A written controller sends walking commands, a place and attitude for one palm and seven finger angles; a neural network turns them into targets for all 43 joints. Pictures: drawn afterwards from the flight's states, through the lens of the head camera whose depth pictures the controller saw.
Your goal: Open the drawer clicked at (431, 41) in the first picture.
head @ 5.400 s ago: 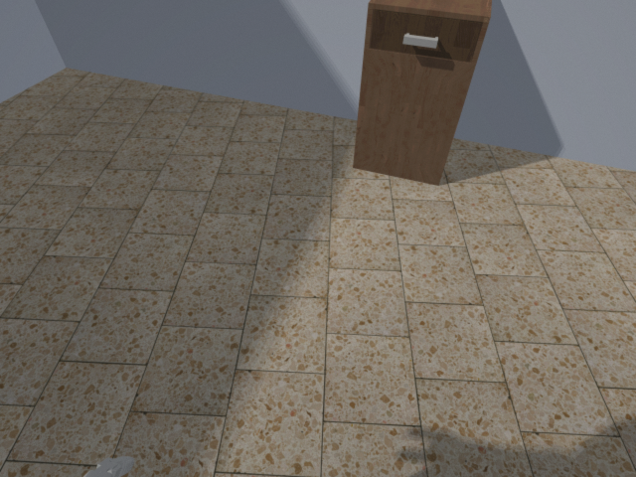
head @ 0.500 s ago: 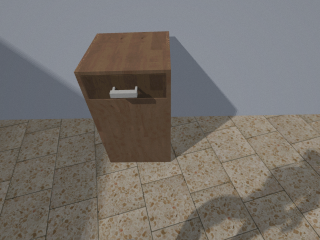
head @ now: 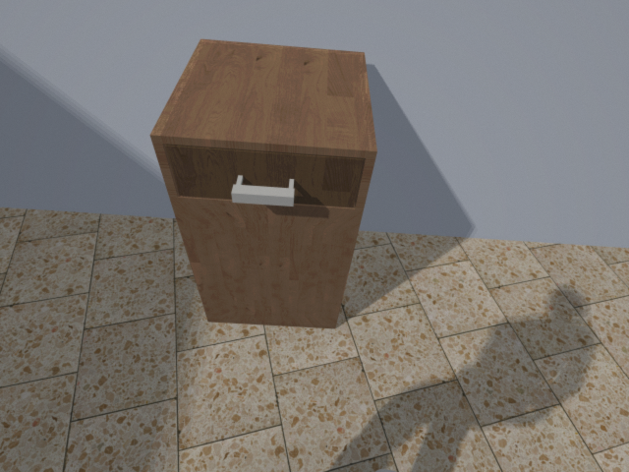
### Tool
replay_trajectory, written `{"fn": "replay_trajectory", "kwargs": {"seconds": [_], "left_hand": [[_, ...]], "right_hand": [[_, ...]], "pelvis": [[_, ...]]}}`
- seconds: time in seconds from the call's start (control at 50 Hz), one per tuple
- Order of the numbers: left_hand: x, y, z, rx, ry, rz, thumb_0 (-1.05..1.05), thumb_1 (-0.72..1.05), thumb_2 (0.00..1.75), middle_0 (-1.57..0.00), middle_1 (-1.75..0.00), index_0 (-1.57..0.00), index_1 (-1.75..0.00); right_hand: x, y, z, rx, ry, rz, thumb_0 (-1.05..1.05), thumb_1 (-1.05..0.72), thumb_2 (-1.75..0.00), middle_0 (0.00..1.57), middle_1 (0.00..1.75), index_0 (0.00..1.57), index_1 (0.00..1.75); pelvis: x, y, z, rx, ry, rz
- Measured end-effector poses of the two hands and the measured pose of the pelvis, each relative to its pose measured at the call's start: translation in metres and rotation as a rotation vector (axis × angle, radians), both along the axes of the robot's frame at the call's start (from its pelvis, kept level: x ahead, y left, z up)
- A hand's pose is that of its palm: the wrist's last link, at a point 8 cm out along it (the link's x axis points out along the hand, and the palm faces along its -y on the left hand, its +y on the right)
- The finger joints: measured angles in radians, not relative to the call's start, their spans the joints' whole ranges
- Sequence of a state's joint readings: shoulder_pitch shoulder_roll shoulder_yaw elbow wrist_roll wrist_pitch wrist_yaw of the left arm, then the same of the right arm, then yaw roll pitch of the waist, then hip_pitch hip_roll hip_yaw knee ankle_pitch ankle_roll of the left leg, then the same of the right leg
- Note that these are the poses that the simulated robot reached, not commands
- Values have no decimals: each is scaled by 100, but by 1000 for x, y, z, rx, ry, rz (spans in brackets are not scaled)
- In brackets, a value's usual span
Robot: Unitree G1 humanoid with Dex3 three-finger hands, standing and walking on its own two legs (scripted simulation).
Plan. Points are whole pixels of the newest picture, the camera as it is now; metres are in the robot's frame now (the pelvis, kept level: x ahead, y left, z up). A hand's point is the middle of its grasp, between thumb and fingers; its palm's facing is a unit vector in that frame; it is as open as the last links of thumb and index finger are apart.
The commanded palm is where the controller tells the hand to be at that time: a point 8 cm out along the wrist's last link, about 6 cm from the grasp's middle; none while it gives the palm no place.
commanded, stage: take the last steps up to it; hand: left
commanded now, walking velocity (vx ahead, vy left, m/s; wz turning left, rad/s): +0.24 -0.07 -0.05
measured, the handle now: (264, 188) +0.66 +0.15 -0.09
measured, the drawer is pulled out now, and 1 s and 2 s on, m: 0.00 0.00 0.00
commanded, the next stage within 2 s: come to a stop and stand still in 0.20 s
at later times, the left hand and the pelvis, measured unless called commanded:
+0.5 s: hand (251, 398) +0.26 +0.11 -0.17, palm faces +0.00 -0.98 -0.22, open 7.2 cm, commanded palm none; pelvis +0.15 -0.05 -0.01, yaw +0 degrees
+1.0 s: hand out of the picture +0.13 +0.20 -0.18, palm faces +0.08 -0.97 -0.21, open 7.3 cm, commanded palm none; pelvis +0.12 +0.01 +0.00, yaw +0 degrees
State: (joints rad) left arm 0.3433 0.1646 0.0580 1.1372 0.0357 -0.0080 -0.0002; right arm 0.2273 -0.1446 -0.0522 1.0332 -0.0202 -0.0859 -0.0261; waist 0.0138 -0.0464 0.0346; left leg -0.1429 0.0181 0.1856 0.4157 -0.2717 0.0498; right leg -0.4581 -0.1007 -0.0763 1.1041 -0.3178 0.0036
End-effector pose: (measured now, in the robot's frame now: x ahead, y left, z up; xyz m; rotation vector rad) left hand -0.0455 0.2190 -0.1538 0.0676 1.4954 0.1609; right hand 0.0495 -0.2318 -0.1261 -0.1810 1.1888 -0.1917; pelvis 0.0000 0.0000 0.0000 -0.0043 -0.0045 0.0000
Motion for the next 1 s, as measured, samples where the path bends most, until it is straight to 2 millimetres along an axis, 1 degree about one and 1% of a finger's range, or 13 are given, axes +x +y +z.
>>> {"fn": "replay_trajectory", "kwargs": {"seconds": [0.1,0.2,0.3,0.36,0.4,0.48,0.6,0.7,0.76,0.8,0.84,0.9,1.0], "left_hand": [[114,17,7,48,-211,-43,0,91,90,-20,-30,-20,-30],[208,7,17,67,-328,-113,0,91,90,-20,-30,-20,-30],[283,-22,16,78,-385,-190,0,91,90,-20,-30,-20,-30],[304,-39,10,82,-408,-192,0,91,90,-20,-30,-20,-30],[304,-49,10,76,-386,-182,0,91,90,-20,-30,-20,-30],[293,-60,12,76,-320,-137,0,92,90,-20,-30,-20,-30],[280,-43,18,115,-292,-89,-1,93,90,-21,-30,-21,-30],[255,-18,16,132,-254,-67,-1,92,90,-21,-30,-21,-30],[237,-1,10,129,-237,-51,0,91,90,-21,-30,-21,-30],[224,10,1,119,-225,-38,0,91,90,-21,-30,-21,-30],[212,20,-4,107,-204,-22,0,91,90,-20,-30,-21,-30],[193,27,-1,90,-164,-7,0,91,90,-20,-30,-20,-30],[165,30,5,77,-104,-3,0,91,90,-20,-30,-20,-30]], "right_hand": [[-21,6,-6,26,133,-36,-1,-93,-90,20,30,20,30],[-42,14,-17,85,269,-96,0,-92,-90,20,30,20,30],[-46,10,-34,146,388,-160,0,-91,-90,20,30,20,30],[-30,-1,-44,165,429,-171,0,-90,-90,20,30,20,30],[-10,-10,-44,155,413,-166,1,-90,-90,20,30,20,30],[43,-28,-40,127,333,-137,1,-91,-90,20,30,19,30],[117,-42,-36,91,201,-45,0,-91,-90,20,30,19,30],[156,-40,-28,57,88,5,0,-91,-90,19,30,19,30],[166,-31,-20,34,36,28,0,-91,-90,19,30,19,30],[164,-24,-17,17,7,39,0,-91,-90,19,30,19,30],[156,-14,-13,7,5,45,0,-91,-90,19,30,19,30],[138,0,-5,5,41,55,0,-91,-90,20,30,19,30],[118,8,-3,-2,89,41,0,-92,-90,20,30,20,30]], "pelvis": [[33,-1,2,11,-4,3],[69,-10,-3,22,-9,-2],[111,-30,-17,27,-14,-15],[132,-44,-25,19,-22,-17],[140,-49,-22,11,-29,-11],[150,-54,-13,13,-19,1],[146,-50,-8,21,0,7],[137,-38,-8,20,6,3],[130,-27,-10,12,8,3],[126,-18,-14,-2,7,4],[121,-11,-14,6,-2,5],[120,-3,-6,-4,0,8],[117,6,1,-2,16,-2]]}}
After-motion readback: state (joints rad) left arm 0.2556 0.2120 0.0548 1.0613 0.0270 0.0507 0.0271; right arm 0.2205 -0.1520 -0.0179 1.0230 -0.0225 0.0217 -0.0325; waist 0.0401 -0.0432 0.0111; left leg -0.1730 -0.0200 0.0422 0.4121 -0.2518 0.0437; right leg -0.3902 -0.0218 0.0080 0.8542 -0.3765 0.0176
